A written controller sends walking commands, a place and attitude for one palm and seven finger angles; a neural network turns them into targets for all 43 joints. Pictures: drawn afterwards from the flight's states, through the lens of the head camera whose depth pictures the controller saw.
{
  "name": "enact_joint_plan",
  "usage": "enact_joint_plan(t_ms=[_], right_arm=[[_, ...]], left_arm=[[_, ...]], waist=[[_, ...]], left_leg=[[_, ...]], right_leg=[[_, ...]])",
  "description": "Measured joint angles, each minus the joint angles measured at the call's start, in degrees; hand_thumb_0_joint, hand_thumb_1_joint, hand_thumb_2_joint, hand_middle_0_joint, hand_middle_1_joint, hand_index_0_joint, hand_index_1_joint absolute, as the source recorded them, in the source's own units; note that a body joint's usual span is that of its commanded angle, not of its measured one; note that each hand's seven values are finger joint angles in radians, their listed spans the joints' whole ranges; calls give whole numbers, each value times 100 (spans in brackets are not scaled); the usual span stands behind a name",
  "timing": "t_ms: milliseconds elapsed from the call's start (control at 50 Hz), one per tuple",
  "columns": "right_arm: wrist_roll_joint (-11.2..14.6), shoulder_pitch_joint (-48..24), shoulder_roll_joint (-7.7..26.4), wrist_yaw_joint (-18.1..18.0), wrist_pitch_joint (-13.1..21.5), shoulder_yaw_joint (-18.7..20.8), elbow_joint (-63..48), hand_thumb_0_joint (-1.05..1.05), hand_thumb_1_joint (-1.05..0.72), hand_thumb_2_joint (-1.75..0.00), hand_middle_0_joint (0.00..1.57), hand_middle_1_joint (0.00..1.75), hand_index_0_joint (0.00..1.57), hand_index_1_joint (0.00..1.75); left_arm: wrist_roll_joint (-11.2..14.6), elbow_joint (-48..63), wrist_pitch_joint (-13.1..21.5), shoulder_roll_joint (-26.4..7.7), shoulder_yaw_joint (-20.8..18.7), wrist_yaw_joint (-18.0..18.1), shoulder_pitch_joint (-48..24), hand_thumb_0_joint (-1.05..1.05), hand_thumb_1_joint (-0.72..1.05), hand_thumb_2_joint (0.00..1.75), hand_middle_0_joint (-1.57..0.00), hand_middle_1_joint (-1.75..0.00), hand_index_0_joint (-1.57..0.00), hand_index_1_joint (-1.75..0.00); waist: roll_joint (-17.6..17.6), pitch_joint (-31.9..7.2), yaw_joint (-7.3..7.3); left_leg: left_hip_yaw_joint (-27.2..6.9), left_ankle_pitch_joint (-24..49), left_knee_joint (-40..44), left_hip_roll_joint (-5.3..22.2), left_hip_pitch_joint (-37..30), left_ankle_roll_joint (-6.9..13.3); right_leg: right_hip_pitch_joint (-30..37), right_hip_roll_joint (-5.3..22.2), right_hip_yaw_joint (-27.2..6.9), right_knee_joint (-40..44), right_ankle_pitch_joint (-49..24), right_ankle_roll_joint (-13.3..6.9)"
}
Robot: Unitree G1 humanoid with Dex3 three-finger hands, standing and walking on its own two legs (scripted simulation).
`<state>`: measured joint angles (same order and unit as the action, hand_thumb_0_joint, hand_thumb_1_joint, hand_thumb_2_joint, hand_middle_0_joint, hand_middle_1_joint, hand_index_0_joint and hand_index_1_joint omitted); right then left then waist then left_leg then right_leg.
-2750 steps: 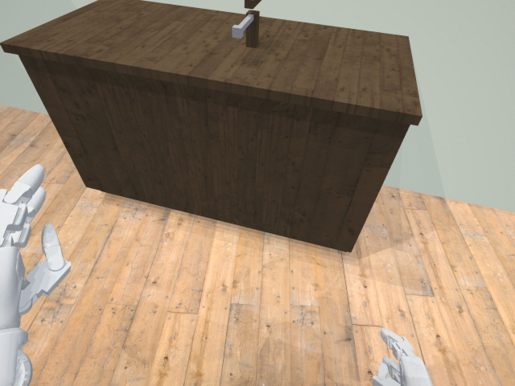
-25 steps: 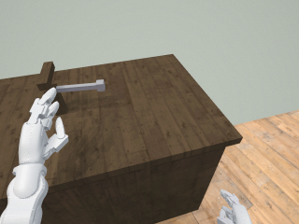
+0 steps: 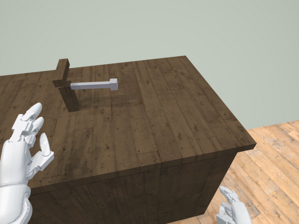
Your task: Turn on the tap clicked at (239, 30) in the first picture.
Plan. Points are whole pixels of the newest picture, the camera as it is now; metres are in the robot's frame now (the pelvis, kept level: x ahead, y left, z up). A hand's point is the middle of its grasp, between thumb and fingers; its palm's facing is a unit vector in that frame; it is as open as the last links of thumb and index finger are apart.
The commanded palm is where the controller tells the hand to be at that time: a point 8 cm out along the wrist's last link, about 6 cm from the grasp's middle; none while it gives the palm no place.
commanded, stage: draw the hand back beside the body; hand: left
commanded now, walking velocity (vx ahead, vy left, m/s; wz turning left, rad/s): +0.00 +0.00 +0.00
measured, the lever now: (113, 84) +0.50 +0.20 +0.13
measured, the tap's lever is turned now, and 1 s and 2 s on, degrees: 82 82 82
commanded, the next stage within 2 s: step back with the hand held close in 0.08 s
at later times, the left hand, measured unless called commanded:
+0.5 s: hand (55, 158) +0.19 +0.24 +0.15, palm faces +0.33 -0.85 -0.41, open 7.4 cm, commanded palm +0.15 +0.28 +0.17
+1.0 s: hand (33, 180) +0.14 +0.25 +0.15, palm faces +0.38 -0.85 -0.37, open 7.4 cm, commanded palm +0.08 +0.30 +0.17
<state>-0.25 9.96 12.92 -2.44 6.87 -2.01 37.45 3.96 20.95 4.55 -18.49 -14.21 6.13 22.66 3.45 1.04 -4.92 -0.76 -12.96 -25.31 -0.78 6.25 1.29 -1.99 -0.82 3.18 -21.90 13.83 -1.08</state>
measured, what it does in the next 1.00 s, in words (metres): lifts its left foot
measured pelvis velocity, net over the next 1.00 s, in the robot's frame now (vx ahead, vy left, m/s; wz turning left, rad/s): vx -0.07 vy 0.02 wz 0.02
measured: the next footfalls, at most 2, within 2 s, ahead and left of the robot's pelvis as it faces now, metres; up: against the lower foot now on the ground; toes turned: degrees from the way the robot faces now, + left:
left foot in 1.06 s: -0.03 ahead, +0.14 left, +0.00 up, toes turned +2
right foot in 1.40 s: -0.11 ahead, -0.12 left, +0.00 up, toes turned -2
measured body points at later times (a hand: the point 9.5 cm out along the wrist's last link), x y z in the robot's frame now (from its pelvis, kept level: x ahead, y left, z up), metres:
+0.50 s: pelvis -0.02 +0.00 -0.01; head -0.02 -0.01 +0.44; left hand +0.17 +0.28 +0.17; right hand +0.16 -0.24 -0.08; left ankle +0.02 +0.10 -0.74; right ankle -0.01 -0.11 -0.74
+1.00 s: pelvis -0.07 +0.02 -0.02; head -0.05 +0.03 +0.43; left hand +0.11 +0.30 +0.17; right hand +0.10 -0.21 -0.10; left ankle -0.04 +0.12 -0.72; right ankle -0.01 -0.11 -0.74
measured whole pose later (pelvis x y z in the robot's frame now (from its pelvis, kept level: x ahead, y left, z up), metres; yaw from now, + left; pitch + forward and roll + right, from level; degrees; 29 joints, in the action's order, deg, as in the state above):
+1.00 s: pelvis -0.07 +0.02 -0.02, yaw +1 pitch +1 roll -1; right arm 0.6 11.3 11.8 -3.7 4.3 -1.3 34.5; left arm 2.9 33.1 6.9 -21.1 -18.2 9.3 28.1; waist -0.2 1.2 0.1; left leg -0.7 -22.9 -47.9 -1.3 27.0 0.6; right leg -22.8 0.1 1.7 -34.6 12.8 -0.3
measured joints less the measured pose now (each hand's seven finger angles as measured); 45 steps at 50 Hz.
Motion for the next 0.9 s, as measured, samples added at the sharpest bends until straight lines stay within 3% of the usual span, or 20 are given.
enact_joint_plan(t_ms=[240, 360, 500, 660, 840, 900], right_arm=[[19, 52, -27, -12, -38, -14, -60, 2, -91, -90, 20, 30, 20, 30], [28, -50, 53, -98, -228, 16, -217, 2, -91, -90, 20, 30, 20, 30], [78, -4, 126, -194, -351, 139, -453, 2, -91, -90, 20, 30, 20, 30], [97, 86, 105, -254, -306, 184, -488, 2, -91, -90, 20, 30, 20, 30], [39, 196, -89, -242, -120, 76, -452, 2, -91, -90, 20, 30, 20, 30], [26, 198, -120, -203, -144, 40, -412, 2, -91, -90, 20, 30, 20, 30]], left_arm=[[14, 77, 7, -87, -36, -58, 53, 2, 89, 90, -21, -30, -21, -30], [-15, 205, 282, -199, -448, 4, -22, 2, 89, 90, -21, -30, -21, -30], [-23, 445, 182, -202, -286, -6, 477, 2, 89, 90, -21, -30, -21, -30], [-56, 877, 229, -399, -455, 165, 650, 2, 89, 90, -21, -30, -21, -30], [-225, 933, 242, -332, -582, 304, 505, 2, 89, 90, -21, -30, -21, -30], [-232, 957, 242, -271, -537, 295, 492, 2, 89, 90, -21, -30, -21, -30]], waist=[[16, -36, 91], [55, -99, 209], [33, -134, 347], [-120, -26, 356], [-168, 29, 360], [-132, 14, 378]], left_leg=[[6, -7, -49, 74, 78, -44], [38, -43, -332, 155, 626, -52], [136, 25, -476, 106, 1064, 20], [122, 83, -756, 43, 1502, 103], [102, 237, -790, -61, 1693, 160], [57, -217, -1118, -29, 1893, 133]], right_leg=[[-71, -73, -10, -9, -20, -46], [-591, -145, -41, -181, -73, -42], [-1108, -81, -124, -455, -90, 29], [-1539, -11, -96, -759, -129, 96], [-1806, -26, -254, -1025, -72, 135], [-1873, -51, -190, -1037, -213, 89]])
